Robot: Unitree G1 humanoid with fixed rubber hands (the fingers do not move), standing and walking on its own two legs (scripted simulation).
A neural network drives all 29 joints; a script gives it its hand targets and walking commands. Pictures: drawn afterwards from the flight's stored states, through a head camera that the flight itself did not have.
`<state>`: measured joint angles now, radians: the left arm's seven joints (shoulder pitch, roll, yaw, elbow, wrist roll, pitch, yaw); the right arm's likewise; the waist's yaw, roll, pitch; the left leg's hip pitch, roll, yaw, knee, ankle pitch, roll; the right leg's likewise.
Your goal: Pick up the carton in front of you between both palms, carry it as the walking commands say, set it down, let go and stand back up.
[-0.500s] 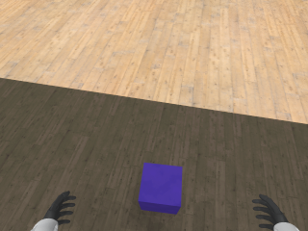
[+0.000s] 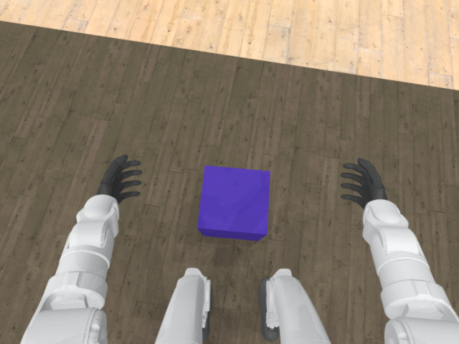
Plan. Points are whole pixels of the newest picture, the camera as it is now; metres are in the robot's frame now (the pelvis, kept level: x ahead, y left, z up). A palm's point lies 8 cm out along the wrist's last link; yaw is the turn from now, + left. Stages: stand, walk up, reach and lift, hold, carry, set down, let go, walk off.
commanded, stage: reach and lift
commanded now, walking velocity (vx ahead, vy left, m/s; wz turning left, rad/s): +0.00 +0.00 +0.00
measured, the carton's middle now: (233, 206) +0.44 +0.00 -0.56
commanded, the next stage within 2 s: none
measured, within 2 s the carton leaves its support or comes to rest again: neither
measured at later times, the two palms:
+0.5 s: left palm (161, 163) +0.47 +0.18 -0.21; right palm (318, 179) +0.44 -0.19 -0.22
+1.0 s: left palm (174, 196) +0.45 +0.19 -0.44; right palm (296, 204) +0.42 -0.19 -0.44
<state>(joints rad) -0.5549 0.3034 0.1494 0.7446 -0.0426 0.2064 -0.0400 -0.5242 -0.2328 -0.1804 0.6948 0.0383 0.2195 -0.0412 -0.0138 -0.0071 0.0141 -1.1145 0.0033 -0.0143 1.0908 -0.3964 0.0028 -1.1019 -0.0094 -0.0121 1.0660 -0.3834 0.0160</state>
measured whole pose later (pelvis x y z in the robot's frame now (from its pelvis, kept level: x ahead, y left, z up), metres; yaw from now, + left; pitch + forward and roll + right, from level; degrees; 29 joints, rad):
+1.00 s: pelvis -0.06 +0.00 -0.27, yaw -2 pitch +43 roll -2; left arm -1.25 0.38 0.05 1.10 -0.21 0.02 0.07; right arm -1.18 -0.25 -0.16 1.04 0.20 0.02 -0.15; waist -0.01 -0.02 0.14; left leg -2.26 0.01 -0.03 2.02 -0.51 0.00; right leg -2.25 0.01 -0.01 1.99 -0.49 0.02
